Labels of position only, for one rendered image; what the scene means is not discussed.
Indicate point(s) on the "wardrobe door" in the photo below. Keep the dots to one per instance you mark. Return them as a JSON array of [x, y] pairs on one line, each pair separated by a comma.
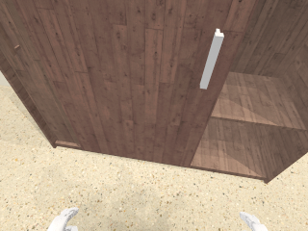
[[127, 72], [29, 70]]

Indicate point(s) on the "handle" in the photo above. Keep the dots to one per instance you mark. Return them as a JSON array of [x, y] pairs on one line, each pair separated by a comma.
[[6, 42], [211, 60]]

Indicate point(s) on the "left robot hand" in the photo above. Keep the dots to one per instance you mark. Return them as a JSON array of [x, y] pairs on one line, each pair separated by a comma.
[[59, 222]]

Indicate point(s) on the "right robot hand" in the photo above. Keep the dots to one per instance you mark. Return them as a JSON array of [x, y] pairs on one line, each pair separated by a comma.
[[252, 222]]

